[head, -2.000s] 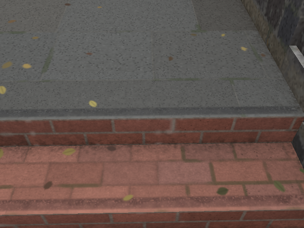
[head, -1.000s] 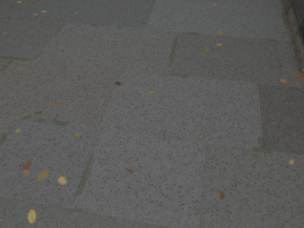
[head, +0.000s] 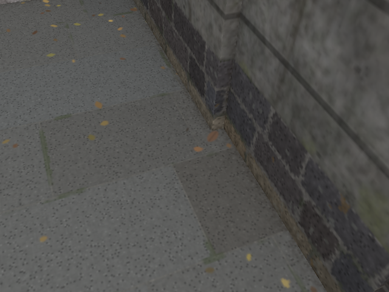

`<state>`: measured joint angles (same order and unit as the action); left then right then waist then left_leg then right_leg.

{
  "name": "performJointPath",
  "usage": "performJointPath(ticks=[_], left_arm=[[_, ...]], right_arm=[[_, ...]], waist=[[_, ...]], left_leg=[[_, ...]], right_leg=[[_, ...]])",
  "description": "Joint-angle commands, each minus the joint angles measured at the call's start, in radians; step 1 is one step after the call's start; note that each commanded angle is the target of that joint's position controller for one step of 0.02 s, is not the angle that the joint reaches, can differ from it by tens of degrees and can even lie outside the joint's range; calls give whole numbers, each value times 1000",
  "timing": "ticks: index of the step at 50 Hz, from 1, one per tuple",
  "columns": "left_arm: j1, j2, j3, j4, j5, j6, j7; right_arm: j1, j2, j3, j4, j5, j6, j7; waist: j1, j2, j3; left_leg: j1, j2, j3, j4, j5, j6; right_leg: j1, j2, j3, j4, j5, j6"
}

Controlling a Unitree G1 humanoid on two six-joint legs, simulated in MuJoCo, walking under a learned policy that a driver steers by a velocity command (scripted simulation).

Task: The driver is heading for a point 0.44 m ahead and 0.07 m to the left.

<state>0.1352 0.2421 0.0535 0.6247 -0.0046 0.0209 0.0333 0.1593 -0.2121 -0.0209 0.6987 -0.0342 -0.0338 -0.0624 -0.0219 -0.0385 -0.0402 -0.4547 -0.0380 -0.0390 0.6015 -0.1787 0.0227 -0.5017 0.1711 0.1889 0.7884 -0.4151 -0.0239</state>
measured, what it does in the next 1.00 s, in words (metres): steps on the spot: right foot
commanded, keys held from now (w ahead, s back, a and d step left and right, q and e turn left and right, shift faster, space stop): no key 1.00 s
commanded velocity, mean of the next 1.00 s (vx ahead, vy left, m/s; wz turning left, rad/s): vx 0.00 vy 0.00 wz -0.07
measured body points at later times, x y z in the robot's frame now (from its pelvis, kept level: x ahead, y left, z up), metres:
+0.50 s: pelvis +0.03 +0.00 +0.01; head +0.02 +0.00 +0.46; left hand +0.18 +0.22 -0.09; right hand +0.17 -0.23 -0.10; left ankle +0.07 +0.11 -0.72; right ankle +0.04 -0.13 -0.72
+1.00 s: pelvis +0.06 +0.00 +0.01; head +0.06 +0.00 +0.46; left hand +0.18 +0.22 -0.11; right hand +0.18 -0.23 -0.11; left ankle +0.07 +0.11 -0.72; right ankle +0.04 -0.13 -0.72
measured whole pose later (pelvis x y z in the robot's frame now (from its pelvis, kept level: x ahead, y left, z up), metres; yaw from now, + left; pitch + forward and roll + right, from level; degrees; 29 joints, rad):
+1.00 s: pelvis +0.06 +0.00 +0.01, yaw -2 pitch -1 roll +0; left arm 0.26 0.18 -0.01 0.75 0.02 -0.03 0.02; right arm 0.19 -0.19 0.00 0.79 -0.01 0.00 -0.01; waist -0.01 0.00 0.00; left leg -0.25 -0.03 -0.02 0.54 -0.27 0.02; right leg -0.22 0.00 0.03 0.55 -0.32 0.01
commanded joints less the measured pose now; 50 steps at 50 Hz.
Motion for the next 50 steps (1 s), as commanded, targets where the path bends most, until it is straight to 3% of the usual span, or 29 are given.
performJointPath(ticks=[1,2,4,6,8,10,11,13,14,15,16,18,20,32,33,39,50], left_arm=[[50,138,25,-52,-14,-21,-15],[29,120,21,-44,-8,-6,-12],[4,50,-2,-64,1,9,-1],[-14,10,-23,-71,0,7,6],[-36,-5,-34,-76,-9,-2,6],[-25,12,-29,-62,-15,-10,1],[-9,35,-21,-50,-14,-14,0],[9,36,-22,-37,6,-19,-2],[6,42,-25,-52,33,-21,-10],[8,70,-19,-54,44,-25,-16],[26,69,-14,-47,37,-30,-22],[23,12,-30,-42,35,-41,-27],[19,1,-34,-38,33,-48,-23],[85,4,-43,-4,24,-60,-22],[79,6,-44,-6,34,-59,-22],[102,4,-47,17,30,-58,-21],[137,22,-46,82,28,-61,-14]], right_arm=[[-51,-109,-29,-154,-19,-6,-14],[-69,-87,-17,-169,-8,-2,-15],[-102,-87,-3,-178,10,16,-13],[-72,-62,7,-171,5,31,-5],[-10,-71,2,-155,4,44,4],[21,-100,-9,-147,10,53,12],[3,-110,-14,-150,11,50,18],[17,-92,-7,-132,22,40,30],[17,-86,-4,-120,22,26,37],[5,-75,-1,-118,21,17,40],[-21,-76,-2,-119,18,13,42],[-35,-61,-1,-110,17,12,46],[-22,-49,0,-96,17,11,48],[-5,-46,1,-16,23,7,62],[-26,-55,-1,-22,26,12,59],[-10,-56,1,2,23,19,52],[15,-61,1,46,24,18,50]], waist=[[18,198,-72],[16,125,-60],[31,103,-25],[11,145,-36],[-27,206,-51],[-41,235,-40],[-28,237,-28],[-11,212,3],[5,179,-10],[9,108,-16],[19,28,-11],[20,-19,2],[10,-46,14],[18,35,29],[21,57,33],[17,32,5],[17,29,24]], left_leg=[[234,383,-522,-286,23,267],[203,320,-428,-272,-79,220],[156,225,-301,-277,-108,170],[166,151,-191,-265,-63,151],[235,153,-193,-256,-110,163],[281,180,-244,-254,-194,185],[251,197,-261,-249,-217,187],[177,179,-254,-250,-253,161],[105,173,-251,-245,-251,131],[60,139,-189,-244,-271,101],[83,100,-128,-225,-272,78],[138,67,-75,-157,-217,58],[163,55,-52,-130,-165,54],[217,58,-48,-127,-24,60],[210,52,-44,-128,-6,54],[248,57,-44,-121,58,54],[268,55,-49,-150,76,58]], right_leg=[[-197,-92,-37,428,-93,78],[-193,-115,-51,488,-49,93],[-171,-137,-105,446,15,114],[-87,-146,-176,244,28,123],[-19,-151,-203,41,-37,117],[27,-158,-209,-123,-26,102],[86,-171,-196,-192,67,88],[213,-174,-185,-353,185,50],[302,-215,-124,-340,277,29],[309,-226,-119,-283,230,10],[259,-213,-121,-286,151,-8],[206,-219,-104,-329,77,-9],[177,-226,-91,-348,53,-6],[202,-211,-107,-326,184,-15],[203,-209,-112,-322,207,-10],[217,-207,-120,-322,263,-9],[232,-203,-128,-335,267,3]])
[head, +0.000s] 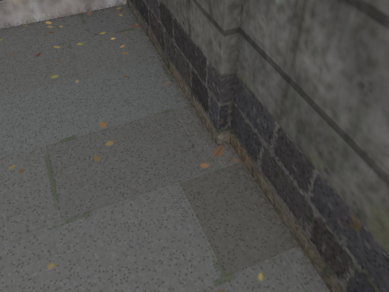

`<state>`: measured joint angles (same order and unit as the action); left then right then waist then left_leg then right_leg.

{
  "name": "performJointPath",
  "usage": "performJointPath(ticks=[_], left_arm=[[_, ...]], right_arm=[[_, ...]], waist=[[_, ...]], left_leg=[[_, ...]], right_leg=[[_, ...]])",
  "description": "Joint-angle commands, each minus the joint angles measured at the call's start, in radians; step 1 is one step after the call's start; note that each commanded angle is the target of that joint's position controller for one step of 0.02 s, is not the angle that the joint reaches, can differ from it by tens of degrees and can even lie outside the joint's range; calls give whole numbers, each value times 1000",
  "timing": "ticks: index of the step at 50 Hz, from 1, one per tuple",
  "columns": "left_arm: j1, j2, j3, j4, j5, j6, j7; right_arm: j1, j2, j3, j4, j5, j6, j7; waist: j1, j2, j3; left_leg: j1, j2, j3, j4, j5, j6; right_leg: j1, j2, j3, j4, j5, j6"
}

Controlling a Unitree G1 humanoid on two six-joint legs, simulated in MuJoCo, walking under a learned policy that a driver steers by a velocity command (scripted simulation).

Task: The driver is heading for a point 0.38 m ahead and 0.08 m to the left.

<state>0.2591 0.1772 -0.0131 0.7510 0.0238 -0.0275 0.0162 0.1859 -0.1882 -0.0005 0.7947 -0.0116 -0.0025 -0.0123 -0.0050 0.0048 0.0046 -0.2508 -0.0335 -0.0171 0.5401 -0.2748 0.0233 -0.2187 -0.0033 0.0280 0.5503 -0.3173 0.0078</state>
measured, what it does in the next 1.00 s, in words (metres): stands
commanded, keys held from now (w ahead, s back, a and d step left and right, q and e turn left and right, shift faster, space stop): no key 0.92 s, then w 0.08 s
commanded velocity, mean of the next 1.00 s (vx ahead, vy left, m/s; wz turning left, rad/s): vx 0.01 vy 0.00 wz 0.00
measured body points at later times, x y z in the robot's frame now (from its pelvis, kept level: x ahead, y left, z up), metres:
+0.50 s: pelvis +0.01 +0.01 +0.01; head +0.02 +0.00 +0.46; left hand +0.06 +0.24 -0.13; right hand +0.08 -0.23 -0.14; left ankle +0.01 +0.11 -0.73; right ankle -0.01 -0.13 -0.73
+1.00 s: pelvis +0.02 +0.01 +0.01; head +0.02 +0.00 +0.46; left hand +0.02 +0.24 -0.14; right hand +0.03 -0.22 -0.14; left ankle +0.01 +0.11 -0.73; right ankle -0.02 -0.12 -0.73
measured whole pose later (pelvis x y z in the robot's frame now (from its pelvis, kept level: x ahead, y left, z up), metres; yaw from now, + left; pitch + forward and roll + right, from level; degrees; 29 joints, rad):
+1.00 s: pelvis +0.02 +0.01 +0.01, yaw +0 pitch +0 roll +1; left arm 0.35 0.18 0.00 1.02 0.05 0.00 -0.02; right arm 0.31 -0.18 -0.01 1.01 -0.01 0.01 0.03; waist -0.01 0.00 0.00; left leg -0.16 -0.05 -0.01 0.39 -0.25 0.04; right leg -0.15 -0.03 0.03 0.44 -0.34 0.00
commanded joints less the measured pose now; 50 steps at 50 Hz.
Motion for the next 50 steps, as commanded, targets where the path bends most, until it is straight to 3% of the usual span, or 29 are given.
performJointPath(ticks=[1,20,46,47,48,49,50], left_arm=[[18,89,21,-38,-1,-12,3],[75,104,22,99,-5,-8,12],[145,78,7,249,-7,7,16],[162,72,6,261,-8,8,17],[108,119,33,243,32,27,-47],[113,152,55,234,51,39,-65],[159,141,66,255,63,39,-66]], right_arm=[[-7,-86,-20,-44,1,-13,1],[61,-101,-20,59,2,0,-6],[153,-83,-10,189,7,10,-13],[172,-79,-9,199,7,11,-14],[169,-70,-22,187,15,9,45],[176,-153,-52,184,4,7,69],[204,-194,-73,191,-14,-3,71]], waist=[[0,-14,-19],[-3,-12,9],[-5,-14,47],[-8,-12,25],[-16,-45,97],[-15,11,165],[-19,19,156]], left_leg=[[64,50,-70,-91,176,57],[108,46,-66,-151,215,65],[128,41,-54,-200,219,56],[139,34,-51,-208,111,61],[90,57,-79,-313,-190,54],[48,74,-103,-343,-349,74],[42,116,-150,-360,-436,109]], right_leg=[[-48,-29,32,-99,173,-29],[-27,-32,17,-146,189,-20],[-21,-30,5,-191,186,-15],[-15,-18,-8,-184,110,-19],[-70,-11,-22,-251,-167,-25],[-107,-9,-21,-234,-274,-44],[-108,-2,-37,-184,-308,-57]])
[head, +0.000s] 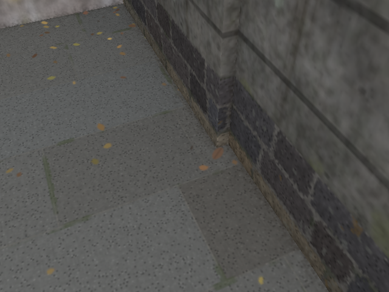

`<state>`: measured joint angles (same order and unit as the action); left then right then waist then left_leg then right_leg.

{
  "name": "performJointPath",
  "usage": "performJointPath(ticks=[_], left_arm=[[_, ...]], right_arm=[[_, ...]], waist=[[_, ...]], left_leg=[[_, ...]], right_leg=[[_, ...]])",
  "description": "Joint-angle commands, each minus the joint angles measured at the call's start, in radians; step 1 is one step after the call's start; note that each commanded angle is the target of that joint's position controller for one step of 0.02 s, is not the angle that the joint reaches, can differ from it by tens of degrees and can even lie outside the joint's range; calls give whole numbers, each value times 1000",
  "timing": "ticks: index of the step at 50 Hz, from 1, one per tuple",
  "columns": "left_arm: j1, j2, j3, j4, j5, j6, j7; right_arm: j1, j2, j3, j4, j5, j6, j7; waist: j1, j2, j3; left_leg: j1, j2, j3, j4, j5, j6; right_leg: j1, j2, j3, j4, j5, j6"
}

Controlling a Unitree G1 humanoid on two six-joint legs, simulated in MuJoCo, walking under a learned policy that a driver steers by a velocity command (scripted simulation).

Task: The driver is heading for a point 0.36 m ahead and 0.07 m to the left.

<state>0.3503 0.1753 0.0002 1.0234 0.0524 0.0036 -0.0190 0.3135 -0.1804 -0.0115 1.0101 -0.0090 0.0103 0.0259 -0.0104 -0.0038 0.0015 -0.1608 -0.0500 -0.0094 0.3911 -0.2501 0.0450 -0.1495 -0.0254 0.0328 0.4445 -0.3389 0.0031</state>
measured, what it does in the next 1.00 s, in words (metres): steps on the spot, turning left: left foot, then right foot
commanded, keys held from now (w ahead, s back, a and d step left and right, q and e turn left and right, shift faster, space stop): w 0.04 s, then no key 0.08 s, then q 0.74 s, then no key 0.14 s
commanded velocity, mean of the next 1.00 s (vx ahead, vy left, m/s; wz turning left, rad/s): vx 0.05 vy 0.00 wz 0.37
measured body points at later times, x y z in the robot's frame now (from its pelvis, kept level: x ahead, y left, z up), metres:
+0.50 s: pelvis +0.07 +0.01 -0.02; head +0.09 +0.03 +0.43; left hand +0.12 +0.29 -0.15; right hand +0.28 -0.21 -0.11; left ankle +0.11 +0.11 -0.75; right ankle -0.03 -0.13 -0.71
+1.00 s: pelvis +0.09 -0.02 -0.01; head +0.12 -0.03 +0.44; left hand +0.09 +0.28 -0.09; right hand +0.37 -0.19 -0.10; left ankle +0.05 +0.10 -0.67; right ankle +0.15 -0.11 -0.74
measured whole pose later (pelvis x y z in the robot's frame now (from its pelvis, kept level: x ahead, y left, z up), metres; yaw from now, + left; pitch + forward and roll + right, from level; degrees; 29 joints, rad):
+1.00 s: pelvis +0.09 -0.02 -0.01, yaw +25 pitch +1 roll +1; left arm 0.24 0.23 0.05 0.67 0.02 -0.04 0.04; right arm 0.16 -0.29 -0.09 0.63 0.01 0.03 -0.03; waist 0.02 0.04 0.00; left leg -0.56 -0.13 -0.13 1.09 -0.45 -0.02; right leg -0.30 0.01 0.01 0.52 -0.25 -0.03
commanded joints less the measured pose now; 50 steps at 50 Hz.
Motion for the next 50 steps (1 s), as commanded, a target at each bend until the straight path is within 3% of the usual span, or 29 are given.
performJointPath(ticks=[1,2,4,5,6,7,9,11,12,13,15,16,18,19,21,22,23,24,25,27,29,34,39,43,44,45,46,48,50], left_arm=[[75,118,59,-15,43,-5,-24],[53,94,63,-29,52,-30,-11],[-85,-7,43,-92,10,-84,10],[-84,-22,39,-101,-15,-95,11],[-9,-15,41,-86,-32,-96,6],[60,47,55,-64,-33,-88,2],[149,155,83,-48,-15,-81,9],[218,162,93,-68,15,-118,52],[160,165,101,-91,30,-138,79],[31,147,98,-134,38,-149,90],[-134,82,72,-201,-3,-163,103],[-142,90,73,-201,-20,-162,115],[-146,189,104,-210,-26,-153,115],[-58,238,102,-173,-66,-95,95],[-53,225,98,-195,-92,-46,74],[-102,202,92,-213,-108,-40,73],[-85,190,86,-217,-99,-44,67],[-123,109,56,-263,-40,-56,55],[-96,79,49,-295,-51,-62,45],[-174,149,64,-316,-83,-60,35],[-196,188,79,-328,-61,-45,57],[-164,147,67,-354,-57,-30,69],[-190,148,61,-381,-61,-28,66],[-87,163,85,-375,-50,-55,59],[-40,202,97,-369,-44,-58,57],[-83,291,115,-389,-19,-50,62],[-117,276,114,-413,18,-55,53],[-229,185,86,-463,-19,-62,62],[-246,162,68,-470,-48,-58,69]], right_arm=[[107,-192,-69,-22,-24,-29,22],[96,-170,-66,-34,-23,-41,-1],[-38,-92,-39,-92,2,-48,-24],[-81,-86,-34,-106,13,-40,-22],[-129,-78,-29,-119,27,-31,-13],[-87,-65,-32,-117,31,-23,-5],[-59,-77,-48,-101,7,-31,-11],[-113,-69,-61,-137,-3,-74,-40],[-71,-56,-60,-144,2,-94,-44],[-90,-57,-61,-163,7,-102,-37],[-212,-56,-63,-249,-1,-96,-20],[-222,-28,-55,-267,-7,-88,-7],[-225,37,-26,-282,2,-71,12],[-181,-77,-53,-263,70,-41,-2],[-30,-111,-72,-252,51,-32,-5],[26,-139,-84,-233,32,-36,-6],[45,-208,-108,-245,10,-34,-18],[55,-298,-125,-275,-7,-24,-48],[-17,-300,-109,-342,-39,-35,-49],[-162,-216,-92,-381,9,-40,-47],[-233,-203,-83,-408,17,-37,-51],[-161,-221,-92,-438,8,-15,-69],[-163,-221,-96,-467,18,8,-76],[-191,-221,-103,-477,60,9,-75],[-182,-181,-93,-474,62,12,-77],[-144,-115,-81,-486,51,10,-76],[-168,-196,-104,-494,19,-2,-76],[-125,-230,-117,-435,16,1,-57],[-99,-178,-99,-407,16,15,-56]], waist=[[-24,60,139],[-24,86,110],[-7,50,73],[17,49,55],[64,47,46],[48,-27,23],[70,-113,12],[119,-188,-19],[83,-110,-40],[49,-52,-7],[9,-35,20],[-2,-34,19],[6,-39,20],[32,-49,85],[-36,-152,-16],[-74,-109,-50],[-88,-25,-90],[-75,231,-130],[-30,229,-281],[-16,96,-100],[18,67,-43],[15,103,-125],[-8,152,-112],[62,158,-104],[73,91,-117],[8,-209,-95],[24,-318,-62],[-27,-103,-44],[-27,-77,-33]], left_leg=[[-15,187,-223,-229,-488,134],[10,241,-283,-239,-474,176],[-65,238,-251,-237,-257,182],[-107,209,-205,-226,-139,166],[-120,180,-146,-172,-24,135],[-164,87,-46,-61,79,75],[-329,-7,40,184,12,-10],[-506,28,14,709,-372,-65],[-534,82,-59,948,-375,-76],[-561,111,-91,1030,-335,-75],[-571,146,-46,865,-261,-80],[-509,157,-1,719,-202,-98],[-320,153,52,498,-179,-124],[-312,71,97,406,-103,-82],[-185,19,139,261,43,-15],[-83,-5,157,112,154,13],[74,9,75,48,322,43],[230,281,-292,83,793,155],[192,445,-643,12,730,351],[47,347,-466,-48,318,291],[-106,273,-379,-72,206,214],[-116,216,-332,-53,253,215],[-155,194,-395,-55,81,189],[-201,138,-435,-2,64,117],[-259,92,-375,101,-37,66],[-444,-80,-166,356,-298,-5],[-531,-72,-127,594,-404,-39],[-491,-39,-168,833,-264,-69],[-481,-34,-147,925,-173,-102]], right_leg=[[-185,26,-69,-3,-221,-54],[-183,32,-97,44,-119,-54],[-43,24,-94,-61,40,-68],[53,21,-95,-121,93,-69],[102,9,-83,-152,151,-68],[184,-33,-19,-118,309,-105],[297,-204,140,-111,556,-229],[328,-383,231,-113,866,-360],[296,-415,202,-108,918,-351],[219,-395,135,-129,864,-310],[155,-290,0,-177,717,-238],[117,-230,-63,-180,703,-207],[-17,-193,-134,-195,719,-187],[28,-182,-117,-81,894,-170],[65,-195,-139,59,1047,-152],[43,-171,-167,169,936,-107],[-68,-128,-186,324,702,-51],[-342,-23,-210,687,-137,19],[-391,92,-12,939,-354,51],[-499,14,44,958,-215,49],[-451,-20,53,819,-128,53],[-345,29,18,549,-73,79],[-262,60,14,349,-21,65],[-69,76,0,27,92,15],[26,-37,87,-53,127,-23],[81,-280,352,-116,251,-137],[-36,-404,546,-189,259,-272],[-83,-284,375,-146,202,-226],[-90,-210,254,-135,227,-201]])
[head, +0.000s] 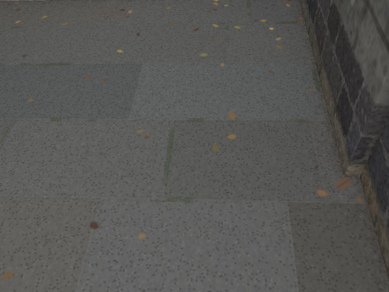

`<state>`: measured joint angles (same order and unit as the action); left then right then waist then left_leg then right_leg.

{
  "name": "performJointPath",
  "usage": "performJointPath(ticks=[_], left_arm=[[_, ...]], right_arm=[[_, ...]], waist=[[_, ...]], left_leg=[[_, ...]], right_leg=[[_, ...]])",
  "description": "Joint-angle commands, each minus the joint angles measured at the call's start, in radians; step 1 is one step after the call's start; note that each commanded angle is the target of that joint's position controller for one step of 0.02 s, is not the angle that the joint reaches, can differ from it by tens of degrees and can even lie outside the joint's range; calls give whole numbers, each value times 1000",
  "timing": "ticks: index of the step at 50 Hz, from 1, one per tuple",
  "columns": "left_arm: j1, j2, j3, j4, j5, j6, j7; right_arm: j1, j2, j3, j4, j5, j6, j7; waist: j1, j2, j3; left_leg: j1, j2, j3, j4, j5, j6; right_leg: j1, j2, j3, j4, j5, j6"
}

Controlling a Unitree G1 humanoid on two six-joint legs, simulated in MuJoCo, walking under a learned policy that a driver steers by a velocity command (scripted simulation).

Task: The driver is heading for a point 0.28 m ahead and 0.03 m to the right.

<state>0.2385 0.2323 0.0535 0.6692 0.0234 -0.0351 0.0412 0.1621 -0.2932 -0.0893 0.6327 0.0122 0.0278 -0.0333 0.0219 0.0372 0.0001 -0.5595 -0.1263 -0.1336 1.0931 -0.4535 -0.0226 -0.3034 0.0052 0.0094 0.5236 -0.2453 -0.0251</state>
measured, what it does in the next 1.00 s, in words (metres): walks ahead: left foot, then right foot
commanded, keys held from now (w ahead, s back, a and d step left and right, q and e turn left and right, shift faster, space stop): no key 0.44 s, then e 0.04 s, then w+e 0.28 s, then no key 0.24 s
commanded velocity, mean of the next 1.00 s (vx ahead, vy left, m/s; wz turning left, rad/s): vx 0.11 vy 0.00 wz -0.08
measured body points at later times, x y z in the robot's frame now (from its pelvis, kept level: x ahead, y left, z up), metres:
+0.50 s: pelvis +0.00 +0.03 +0.00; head +0.00 +0.04 +0.45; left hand +0.09 +0.29 -0.12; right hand +0.16 -0.18 -0.10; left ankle -0.01 +0.14 -0.74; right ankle +0.02 -0.11 -0.74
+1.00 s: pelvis +0.11 -0.05 +0.01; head +0.12 -0.06 +0.46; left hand +0.24 +0.18 -0.10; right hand +0.23 -0.33 -0.09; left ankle +0.09 +0.08 -0.64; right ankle +0.06 -0.13 -0.74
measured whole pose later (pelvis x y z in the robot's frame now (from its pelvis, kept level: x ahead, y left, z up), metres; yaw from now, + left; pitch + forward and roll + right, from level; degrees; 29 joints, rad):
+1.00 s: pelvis +0.11 -0.05 +0.01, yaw -9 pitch +4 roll +1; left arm 0.32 0.22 0.04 0.74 0.01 -0.13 -0.03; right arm 0.14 -0.26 -0.05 0.75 -0.05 -0.10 -0.02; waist 0.01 0.00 -0.04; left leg -0.55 0.05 0.04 1.16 -0.44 -0.03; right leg -0.19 0.04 0.02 0.37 -0.24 -0.07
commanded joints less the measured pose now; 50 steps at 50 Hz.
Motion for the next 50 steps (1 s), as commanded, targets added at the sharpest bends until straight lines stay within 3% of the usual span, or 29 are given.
performJointPath(ticks=[1,6,8,11,12,13,14,15,16,19,23,25,26,27,28,29,31,32,34,37,39,40,41,42,43,44,46,48,50], left_arm=[[-121,96,7,-115,-19,-15,12],[-43,106,4,-89,-16,13,15],[0,143,16,-78,-22,28,5],[32,131,8,-49,-45,36,2],[67,125,4,-35,-42,21,-2],[67,73,-14,-52,-11,2,-11],[61,3,-34,-53,-3,-11,-11],[2,45,-26,-50,2,-11,-7],[-29,57,-19,-45,-1,-9,-6],[-3,72,-10,-22,-9,1,2],[31,61,-8,21,-12,6,-2],[12,65,-7,20,-18,7,-4],[-93,86,5,-47,-9,-24,-47],[-107,106,19,-54,13,-41,-55],[-102,118,29,-46,35,-49,-45],[-76,120,38,-31,31,-64,-33],[-66,61,34,-40,35,-76,-27],[-45,48,31,-38,35,-62,-38],[3,36,28,-12,25,-38,-73],[-53,24,11,-32,2,-64,-105],[-4,46,14,-11,-12,-103,-111],[31,90,35,6,-20,-128,-117],[103,155,60,11,3,-137,-111],[220,291,81,-5,-5,-142,-87],[290,263,77,10,27,-149,-85],[304,221,73,50,36,-154,-82],[183,130,31,44,-9,-128,-72],[4,111,16,-20,-24,-104,-68],[-44,130,14,-44,-6,-103,-60]], right_arm=[[41,-46,-12,-33,-2,-1,4],[-63,40,43,-76,-4,-14,10],[-50,10,36,-66,5,-15,18],[19,-4,33,-26,-2,-25,23],[29,-49,27,-35,-16,-30,17],[56,-117,16,-43,-33,-31,11],[13,-61,34,-18,-37,-30,20],[-34,12,51,-41,-29,-37,31],[-39,35,58,-28,-34,-42,33],[-10,-1,54,-7,-24,-58,30],[14,18,63,24,-21,-70,27],[30,-19,52,27,-19,-74,9],[16,-92,17,-19,-25,-100,48],[64,-165,-19,1,-40,-117,34],[156,-130,-15,19,-57,-143,6],[139,-46,14,14,-68,-169,-8],[-10,42,57,1,-58,-192,-1],[-60,28,56,-11,-46,-191,-10],[-88,-57,28,-24,-54,-164,-22],[61,-120,5,33,-64,-117,-11],[27,-135,5,52,-58,-89,6],[44,-95,18,76,-69,-86,15],[83,-17,37,107,-82,-96,17],[103,97,74,19,-59,-128,8],[1,35,62,15,-38,-171,25],[-138,-13,47,-4,-28,-182,22],[-95,-89,15,26,-73,-165,-1],[-62,-43,24,34,-77,-147,2],[-19,-17,28,64,-55,-131,21]], waist=[[-51,-120,-27],[12,-209,-69],[33,-241,-65],[-8,-207,-37],[-7,-174,-70],[15,-9,-143],[43,154,-141],[10,108,-87],[2,99,-59],[-3,61,14],[-4,24,9],[-20,15,-8],[-54,20,85],[-85,121,100],[-133,181,102],[-88,154,81],[-7,82,22],[10,49,13],[-1,70,6],[-77,65,19],[-33,39,35],[-20,0,-4],[15,-67,-78],[12,-312,-280],[101,-294,-161],[140,-224,-62],[47,-162,-92],[-45,-102,-91],[-70,-88,-113]], left_leg=[[-67,46,4,218,54,-47],[104,130,116,-244,27,-80],[165,113,156,-372,0,-70],[329,107,161,-730,286,-1],[450,165,76,-744,413,39],[578,306,-60,-676,686,93],[450,350,-74,-684,564,185],[378,306,-65,-716,382,182],[352,265,-38,-723,272,147],[291,228,-14,-732,220,111],[297,212,16,-728,212,105],[335,214,18,-739,109,110],[328,303,-117,-855,-211,181],[395,449,-277,-929,-346,282],[433,582,-436,-993,-364,351],[429,593,-443,-987,-319,351],[425,461,-174,-990,-168,261],[433,406,-71,-1011,-110,220],[354,330,90,-1014,34,160],[531,401,91,-943,110,195],[474,424,84,-863,87,219],[383,387,113,-769,135,203],[334,298,213,-568,145,133],[62,100,291,-242,-106,16],[-168,69,144,-52,-240,-16],[-271,126,103,114,-214,8],[-170,203,109,218,-110,26],[-42,222,120,130,8,7],[37,203,158,7,134,-43]], right_leg=[[58,-217,230,-216,158,-177],[147,-190,159,-184,221,-198],[155,-214,187,-164,254,-219],[110,-212,191,-115,364,-179],[42,-190,169,-95,311,-119],[-45,-115,84,7,113,-56],[-21,-61,12,-42,-86,7],[23,-61,14,-46,-43,35],[33,-57,10,-54,5,39],[45,-59,21,-69,53,31],[68,-62,30,-82,87,28],[20,-32,11,-36,29,27],[-152,-3,-22,11,-114,19],[-282,11,-46,165,-197,11],[-415,-47,60,435,-271,-8],[-465,-49,130,633,-249,-27],[-412,-36,107,672,-145,-32],[-358,-38,38,554,-120,-10],[-131,-23,-51,403,-129,27],[-152,-43,-22,109,-151,11],[-17,-21,-48,-110,72,-49],[152,7,-27,-121,190,-72],[278,-53,43,-122,268,-115],[608,-330,475,-90,674,-417],[608,-399,629,-188,754,-464],[546,-353,466,-168,696,-364],[344,-315,304,-178,719,-299],[174,-257,200,-229,751,-258],[108,-206,119,-243,763,-244]])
